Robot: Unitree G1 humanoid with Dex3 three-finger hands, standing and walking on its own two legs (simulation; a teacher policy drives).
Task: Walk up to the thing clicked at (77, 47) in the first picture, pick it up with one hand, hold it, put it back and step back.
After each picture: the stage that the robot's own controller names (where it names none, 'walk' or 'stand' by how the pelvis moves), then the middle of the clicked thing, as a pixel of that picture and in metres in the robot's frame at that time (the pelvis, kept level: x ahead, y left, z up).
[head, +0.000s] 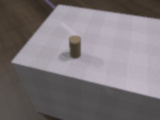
stand; (75, 47) +0.66 +0.08 -0.08
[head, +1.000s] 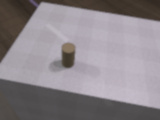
walk; (68, 55) +0.56 +0.09 -0.08
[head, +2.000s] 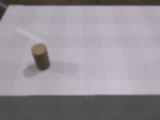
stand; (41, 57) +0.52 +0.22 -0.05
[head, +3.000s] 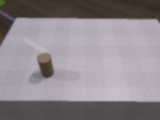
stand; (45, 65) +0.53 +0.22 -0.08
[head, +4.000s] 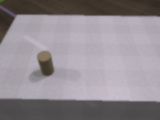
stand; (46, 64) +0.53 +0.21 -0.08
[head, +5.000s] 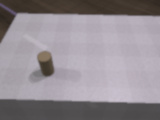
stand; (46, 64) +0.52 +0.21 -0.08
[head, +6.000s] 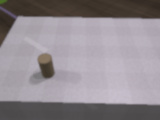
stand; (46, 66) +0.52 +0.21 -0.08
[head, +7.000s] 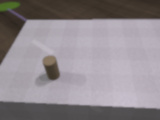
rise first; (51, 68) +0.51 +0.22 -0.08
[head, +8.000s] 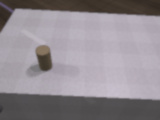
go down; (44, 58) +0.55 +0.20 -0.06
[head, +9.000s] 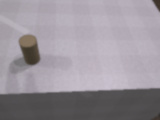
go down; (30, 50) +0.52 +0.21 -0.02
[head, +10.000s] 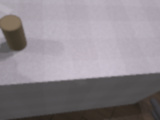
close in; (14, 34) +0.52 +0.21 +0.01
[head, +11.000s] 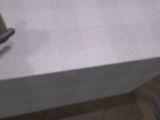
close; out of the picture +0.54 +0.22 +0.03
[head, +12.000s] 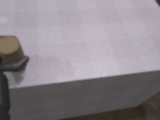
lift; (13, 55) +0.45 +0.20 +0.03
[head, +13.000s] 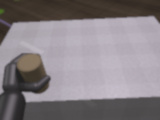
lift; (35, 74) +0.33 +0.17 +0.14
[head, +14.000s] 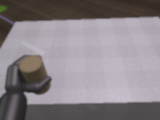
hold; (36, 75) +0.33 +0.17 +0.12
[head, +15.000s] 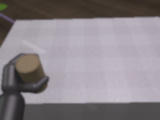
hold; (33, 75) +0.32 +0.18 +0.13
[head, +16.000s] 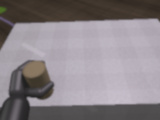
crouch; (39, 81) +0.32 +0.16 +0.10
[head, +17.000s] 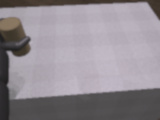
crouch; (15, 37) +0.46 +0.22 +0.13
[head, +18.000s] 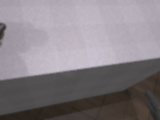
lower; out of the picture +0.53 +0.23 +0.03
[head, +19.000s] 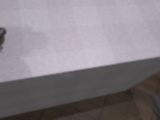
lower; out of the picture +0.52 +0.23 +0.03
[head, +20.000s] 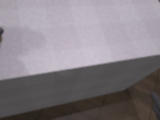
lower; out of the picture +0.53 +0.23 +0.03
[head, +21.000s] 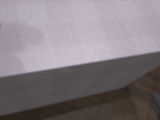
lower; out of the picture +0.53 +0.23 +0.04
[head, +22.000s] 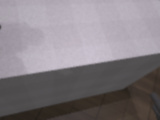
loosen; out of the picture +0.53 +0.23 +0.04
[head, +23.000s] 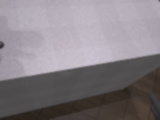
withdraw; out of the picture +0.53 +0.24 +0.03
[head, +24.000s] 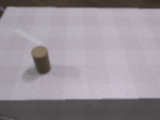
sink last; (41, 60) +0.50 +0.21 -0.03
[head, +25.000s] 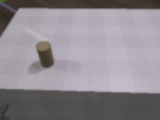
stand; (45, 54) +0.54 +0.23 -0.02
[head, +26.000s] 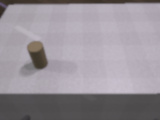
stand; (38, 55) +0.52 +0.23 -0.01
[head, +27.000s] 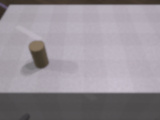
stand; (39, 55) +0.52 +0.23 -0.01
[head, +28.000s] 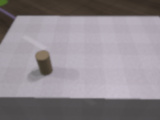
stand; (44, 63) +0.53 +0.23 -0.07
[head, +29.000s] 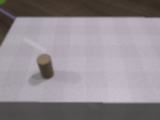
stand; (45, 67) +0.52 +0.22 -0.08
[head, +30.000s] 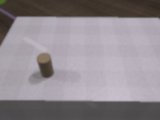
stand; (45, 65) +0.53 +0.21 -0.08
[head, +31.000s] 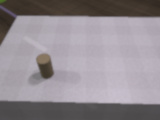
walk; (45, 66) +0.51 +0.21 -0.08
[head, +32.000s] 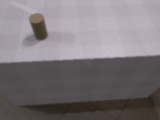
walk; (39, 27) +0.64 +0.24 -0.06
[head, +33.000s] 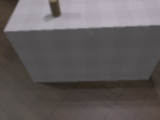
walk; (55, 7) +0.96 +0.27 -0.07
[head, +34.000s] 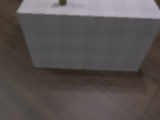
stand; out of the picture +1.18 +0.21 -0.07
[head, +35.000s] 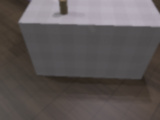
stand; (63, 6) +1.14 +0.21 -0.08
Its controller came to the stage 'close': yes
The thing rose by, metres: 0.21
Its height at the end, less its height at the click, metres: +0.00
